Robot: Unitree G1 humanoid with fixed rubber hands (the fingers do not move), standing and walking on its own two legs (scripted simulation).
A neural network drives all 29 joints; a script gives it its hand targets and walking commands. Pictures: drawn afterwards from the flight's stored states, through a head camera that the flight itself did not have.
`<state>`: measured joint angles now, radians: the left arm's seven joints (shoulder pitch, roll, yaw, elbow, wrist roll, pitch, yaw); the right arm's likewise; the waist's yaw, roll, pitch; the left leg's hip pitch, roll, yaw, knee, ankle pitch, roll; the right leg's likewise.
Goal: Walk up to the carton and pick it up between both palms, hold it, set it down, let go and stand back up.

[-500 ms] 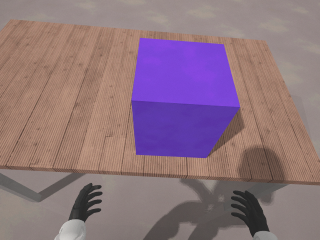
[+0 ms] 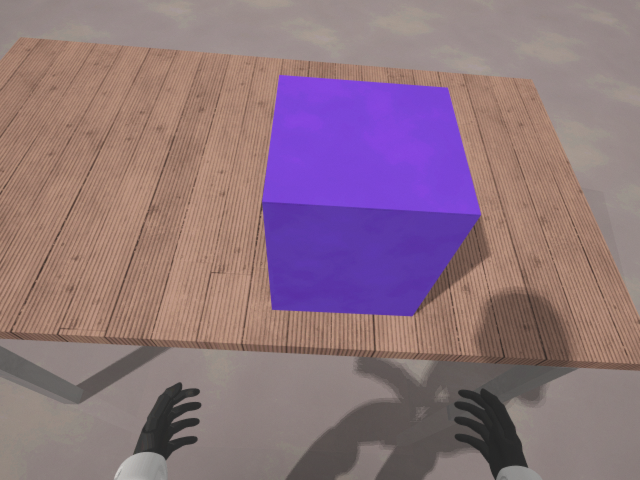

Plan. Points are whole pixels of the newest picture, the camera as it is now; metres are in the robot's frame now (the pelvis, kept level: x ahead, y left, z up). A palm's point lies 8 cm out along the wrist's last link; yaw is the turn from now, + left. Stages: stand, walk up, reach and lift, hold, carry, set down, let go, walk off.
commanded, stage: let go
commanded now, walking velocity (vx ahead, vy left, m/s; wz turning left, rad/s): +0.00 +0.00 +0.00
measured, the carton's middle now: (352, 207) +0.46 -0.01 +0.05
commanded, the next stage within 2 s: stand in 0.44 s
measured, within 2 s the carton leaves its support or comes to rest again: neither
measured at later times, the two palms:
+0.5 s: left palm (151, 450) +0.17 +0.22 -0.09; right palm (514, 467) +0.16 -0.23 -0.08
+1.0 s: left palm out of the picture +0.14 +0.27 -0.12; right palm out of the picture +0.13 -0.25 -0.09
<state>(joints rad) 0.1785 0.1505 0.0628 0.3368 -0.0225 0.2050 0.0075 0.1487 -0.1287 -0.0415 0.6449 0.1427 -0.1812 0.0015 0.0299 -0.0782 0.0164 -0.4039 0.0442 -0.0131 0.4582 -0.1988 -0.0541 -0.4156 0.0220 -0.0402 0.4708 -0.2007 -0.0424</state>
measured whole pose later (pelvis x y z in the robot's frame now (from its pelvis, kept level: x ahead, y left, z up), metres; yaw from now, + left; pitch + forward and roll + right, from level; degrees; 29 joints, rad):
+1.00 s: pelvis +0.01 +0.02 -0.01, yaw +0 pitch +5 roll -2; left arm 0.18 0.22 0.06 0.68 -0.02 -0.01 -0.01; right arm 0.22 -0.29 -0.04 0.70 0.06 -0.02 0.00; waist 0.03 -0.03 0.02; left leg -0.39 0.04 -0.02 0.59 -0.30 -0.02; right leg -0.35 0.02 -0.04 0.52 -0.25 -0.02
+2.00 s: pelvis +0.00 +0.02 -0.01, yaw +0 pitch +4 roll -2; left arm 0.18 0.22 0.06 0.76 -0.02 -0.04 -0.01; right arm 0.25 -0.31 -0.04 0.70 0.06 -0.03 0.00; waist 0.03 0.01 -0.05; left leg -0.38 0.04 -0.02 0.61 -0.29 -0.02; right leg -0.35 0.02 -0.04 0.53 -0.25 -0.02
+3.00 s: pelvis -0.02 +0.02 -0.01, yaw +0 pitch +2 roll -2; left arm 0.18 0.22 0.06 0.82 -0.02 -0.04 -0.02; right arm 0.26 -0.31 -0.04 0.70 0.06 -0.04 0.00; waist 0.03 0.02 -0.06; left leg -0.38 0.04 -0.02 0.61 -0.26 -0.02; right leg -0.35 0.02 -0.04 0.53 -0.22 -0.02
